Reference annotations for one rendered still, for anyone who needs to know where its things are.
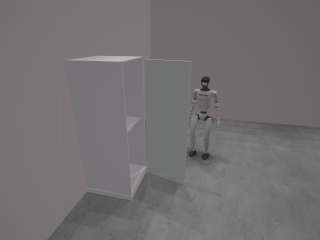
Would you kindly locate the robot right upper arm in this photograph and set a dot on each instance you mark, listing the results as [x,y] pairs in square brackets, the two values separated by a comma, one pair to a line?
[195,93]

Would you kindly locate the robot shin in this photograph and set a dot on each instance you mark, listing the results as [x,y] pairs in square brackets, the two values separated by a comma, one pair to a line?
[192,142]
[206,145]

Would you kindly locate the robot left upper arm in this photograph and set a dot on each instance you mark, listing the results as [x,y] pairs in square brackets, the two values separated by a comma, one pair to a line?
[215,98]

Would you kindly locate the robot left shin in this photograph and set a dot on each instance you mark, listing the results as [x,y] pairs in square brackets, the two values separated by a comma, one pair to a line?
[206,145]

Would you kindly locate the robot left hand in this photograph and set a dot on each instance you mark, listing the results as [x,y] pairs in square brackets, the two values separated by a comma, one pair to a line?
[218,123]

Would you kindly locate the robot right shin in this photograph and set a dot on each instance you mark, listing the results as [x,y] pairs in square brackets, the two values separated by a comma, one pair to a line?
[192,142]

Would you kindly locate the robot left forearm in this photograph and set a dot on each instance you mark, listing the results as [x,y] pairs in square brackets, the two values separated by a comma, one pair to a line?
[217,113]

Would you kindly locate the fridge door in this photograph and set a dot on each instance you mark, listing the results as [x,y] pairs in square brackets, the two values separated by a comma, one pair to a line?
[167,99]

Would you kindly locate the robot right forearm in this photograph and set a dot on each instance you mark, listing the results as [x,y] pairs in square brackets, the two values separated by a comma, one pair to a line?
[191,109]

